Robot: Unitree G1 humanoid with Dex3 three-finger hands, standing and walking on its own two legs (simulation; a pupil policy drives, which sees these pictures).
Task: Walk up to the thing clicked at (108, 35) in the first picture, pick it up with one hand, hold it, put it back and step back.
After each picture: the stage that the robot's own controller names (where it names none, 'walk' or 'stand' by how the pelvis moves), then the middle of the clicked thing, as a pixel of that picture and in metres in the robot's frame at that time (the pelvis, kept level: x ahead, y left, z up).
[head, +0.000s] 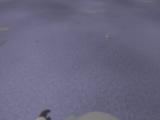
stand; (107, 36) +2.13 -0.41 -0.72
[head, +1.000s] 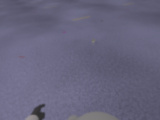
walk; (93, 41) +2.02 +0.05 -0.70
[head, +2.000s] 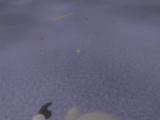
walk; (78, 51) +1.37 +0.33 -0.71
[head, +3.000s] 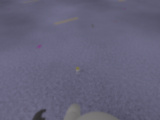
walk; (77, 70) +0.87 +0.27 -0.72
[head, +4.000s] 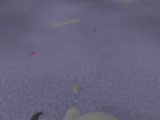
walk; (75, 88) +0.50 +0.21 -0.69
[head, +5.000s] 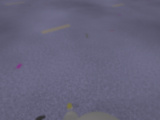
stand; (69, 106) +0.29 +0.22 -0.70
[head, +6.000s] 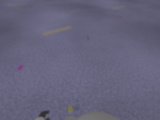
stand; (70, 109) +0.28 +0.20 -0.72
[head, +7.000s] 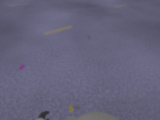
stand; (71, 108) +0.27 +0.20 -0.73
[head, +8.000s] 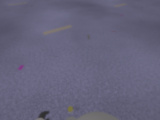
stand; (70, 109) +0.26 +0.20 -0.73
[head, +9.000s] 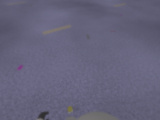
stand; (70, 109) +0.26 +0.20 -0.73
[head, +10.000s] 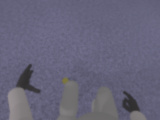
go down; (65, 81) +0.31 +0.22 -0.46
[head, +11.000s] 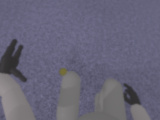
go down; (64, 72) +0.34 +0.24 -0.31
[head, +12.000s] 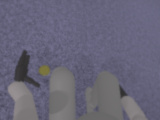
close in; (45, 71) +0.31 +0.27 -0.22
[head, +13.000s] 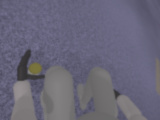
close; (34, 71) +0.32 +0.26 -0.21
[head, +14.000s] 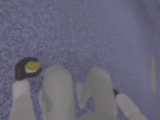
close; (31, 68) +0.33 +0.27 -0.21
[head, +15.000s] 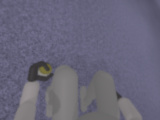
lift; (43, 72) +0.28 +0.25 -0.18
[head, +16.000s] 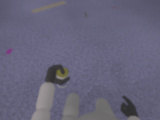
lift; (62, 77) +0.30 +0.19 +0.01
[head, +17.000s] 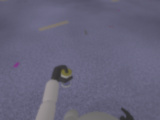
hold; (66, 77) +0.32 +0.17 +0.02
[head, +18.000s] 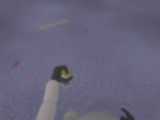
hold; (66, 77) +0.32 +0.17 +0.01
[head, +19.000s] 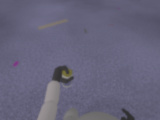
hold; (67, 78) +0.32 +0.17 +0.01
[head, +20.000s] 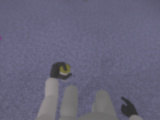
crouch; (65, 73) +0.34 +0.18 -0.06
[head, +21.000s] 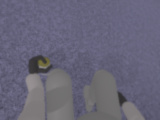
lower; (44, 66) +0.35 +0.24 -0.18
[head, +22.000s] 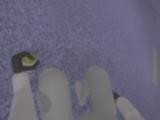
lower; (29, 63) +0.37 +0.26 -0.21
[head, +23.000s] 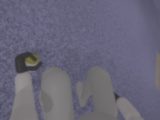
lower; (32, 63) +0.36 +0.27 -0.21
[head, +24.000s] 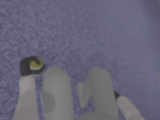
lower; (36, 67) +0.34 +0.25 -0.22
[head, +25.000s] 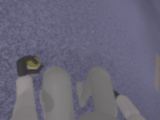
lower; (33, 66) +0.34 +0.26 -0.22
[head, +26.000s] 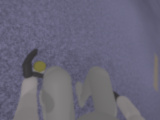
withdraw; (39, 69) +0.33 +0.23 -0.22
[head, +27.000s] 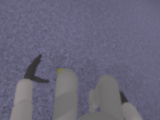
stand; (60, 73) +0.33 +0.20 -0.27
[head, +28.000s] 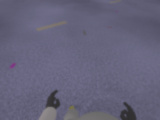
stand; (72, 109) +0.25 +0.15 -0.65
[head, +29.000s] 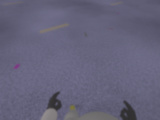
stand; (72, 109) +0.27 +0.17 -0.66
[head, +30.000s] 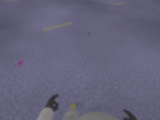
stand; (73, 106) +0.28 +0.16 -0.68
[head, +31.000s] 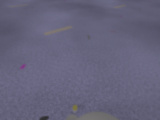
walk; (75, 108) +0.29 +0.15 -0.72
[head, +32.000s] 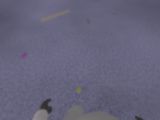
walk; (79, 90) +0.40 +0.14 -0.71
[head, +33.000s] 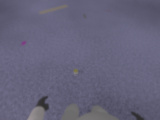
walk; (75, 72) +0.68 +0.19 -0.70
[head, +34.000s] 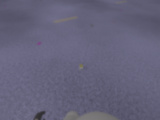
stand; (81, 67) +0.94 +0.17 -0.70
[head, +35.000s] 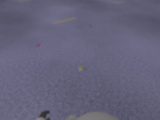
stand; (80, 68) +0.93 +0.17 -0.72
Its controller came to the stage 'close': yes
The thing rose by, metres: 0.71
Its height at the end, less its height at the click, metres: +0.00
